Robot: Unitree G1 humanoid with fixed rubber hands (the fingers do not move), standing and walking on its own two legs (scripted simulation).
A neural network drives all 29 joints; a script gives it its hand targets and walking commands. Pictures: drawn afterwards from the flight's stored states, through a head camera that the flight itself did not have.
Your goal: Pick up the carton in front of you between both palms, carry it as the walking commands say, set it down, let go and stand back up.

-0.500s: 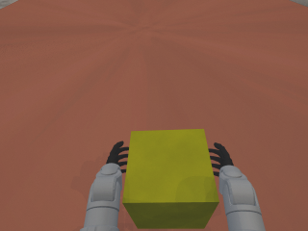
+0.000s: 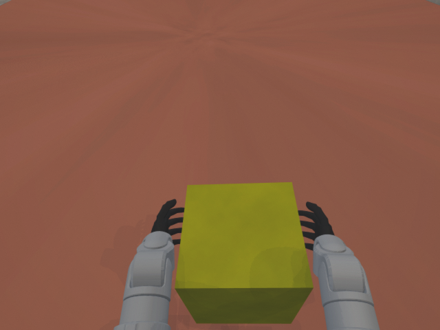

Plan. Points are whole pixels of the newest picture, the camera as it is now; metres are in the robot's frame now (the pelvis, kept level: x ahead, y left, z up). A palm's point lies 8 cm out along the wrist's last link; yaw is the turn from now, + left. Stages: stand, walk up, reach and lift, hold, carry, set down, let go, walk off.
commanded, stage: carry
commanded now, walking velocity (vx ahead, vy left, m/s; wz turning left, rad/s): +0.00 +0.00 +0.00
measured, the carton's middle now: (241, 257) +0.30 +0.00 -0.05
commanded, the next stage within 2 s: hold in 0.06 s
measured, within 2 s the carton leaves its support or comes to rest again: neither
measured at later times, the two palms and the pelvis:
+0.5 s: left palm (174, 224) +0.31 +0.13 +0.05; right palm (341, 261) +0.24 -0.16 +0.05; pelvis +0.00 +0.04 +0.01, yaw -13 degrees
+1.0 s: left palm (184, 231) +0.35 +0.13 -0.04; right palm (321, 257) +0.30 -0.16 -0.04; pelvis -0.03 +0.07 -0.02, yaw -14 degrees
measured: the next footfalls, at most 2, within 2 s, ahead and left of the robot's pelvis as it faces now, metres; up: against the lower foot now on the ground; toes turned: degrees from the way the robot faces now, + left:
none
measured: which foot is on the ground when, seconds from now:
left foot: down 0.00-1.00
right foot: down 0.00-1.00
